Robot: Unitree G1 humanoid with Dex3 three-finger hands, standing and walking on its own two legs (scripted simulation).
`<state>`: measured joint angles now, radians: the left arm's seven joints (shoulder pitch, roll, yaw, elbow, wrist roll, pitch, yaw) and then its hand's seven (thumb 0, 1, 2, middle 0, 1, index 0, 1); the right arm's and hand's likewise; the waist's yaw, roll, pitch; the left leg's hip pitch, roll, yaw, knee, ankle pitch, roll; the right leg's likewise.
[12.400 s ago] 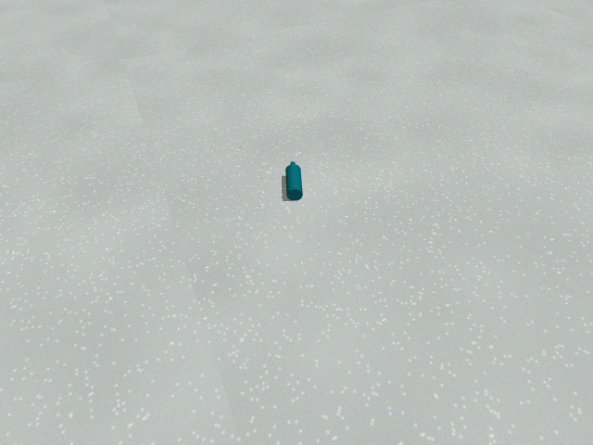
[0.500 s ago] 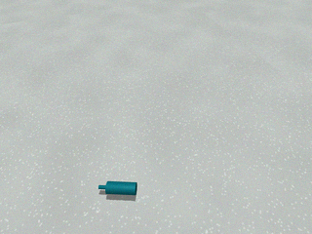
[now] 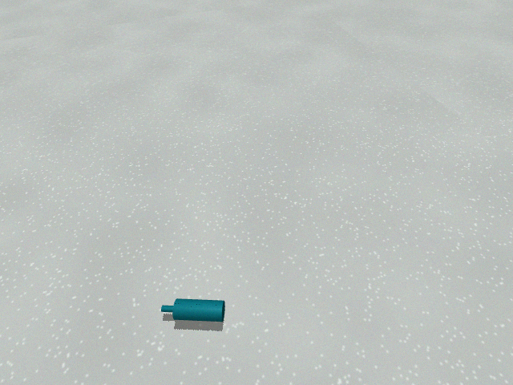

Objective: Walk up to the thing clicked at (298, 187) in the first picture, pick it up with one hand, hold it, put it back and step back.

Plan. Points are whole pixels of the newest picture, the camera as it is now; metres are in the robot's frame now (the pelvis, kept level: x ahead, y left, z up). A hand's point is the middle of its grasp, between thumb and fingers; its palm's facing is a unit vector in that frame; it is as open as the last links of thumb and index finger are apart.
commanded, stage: stand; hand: left
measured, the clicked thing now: (192, 309) +0.51 +0.30 -0.74
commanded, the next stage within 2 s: walk up in 0.08 s
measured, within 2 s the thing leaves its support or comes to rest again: neither
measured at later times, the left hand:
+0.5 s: hand out of the picture +0.07 +0.39 -0.17, palm faces -0.03 -0.90 -0.43, open 7.4 cm
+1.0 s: hand (99, 349) +0.22 +0.34 -0.17, palm faces -0.08 -0.94 -0.33, open 7.4 cm
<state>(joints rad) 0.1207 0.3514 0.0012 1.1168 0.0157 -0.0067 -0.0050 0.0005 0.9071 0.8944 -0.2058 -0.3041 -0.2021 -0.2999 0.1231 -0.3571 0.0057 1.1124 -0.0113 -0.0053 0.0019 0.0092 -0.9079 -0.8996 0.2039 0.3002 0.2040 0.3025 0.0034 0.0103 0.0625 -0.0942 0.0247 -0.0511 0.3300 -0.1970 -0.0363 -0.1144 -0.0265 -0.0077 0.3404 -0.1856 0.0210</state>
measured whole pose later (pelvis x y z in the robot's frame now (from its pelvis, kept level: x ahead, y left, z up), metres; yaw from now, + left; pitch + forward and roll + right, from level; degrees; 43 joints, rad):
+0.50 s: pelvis +0.05 +0.09 -0.02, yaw +0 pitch -3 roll +0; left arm 0.27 0.46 0.06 1.00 0.01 0.01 0.01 0.00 0.91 0.89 -0.20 -0.30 -0.20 -0.30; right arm 0.23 -0.35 -0.06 0.94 -0.04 0.01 0.04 0.01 -0.91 -0.90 0.20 0.30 0.20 0.30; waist 0.01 -0.04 0.11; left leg -0.29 0.04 0.02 0.61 -0.28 0.00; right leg -0.33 -0.01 0.09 0.92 -0.50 -0.03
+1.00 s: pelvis +0.09 +0.09 -0.02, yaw -3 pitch -2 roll +0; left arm 0.10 0.38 0.04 0.86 0.01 0.05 -0.01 0.00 0.91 0.89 -0.21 -0.30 -0.20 -0.30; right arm 0.18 -0.38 -0.03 0.90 -0.02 -0.05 -0.03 0.01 -0.91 -0.90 0.21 0.30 0.21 0.30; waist 0.00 -0.04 0.15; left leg -0.23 0.02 0.01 0.62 -0.35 0.01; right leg -0.33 0.03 0.05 0.85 -0.52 -0.03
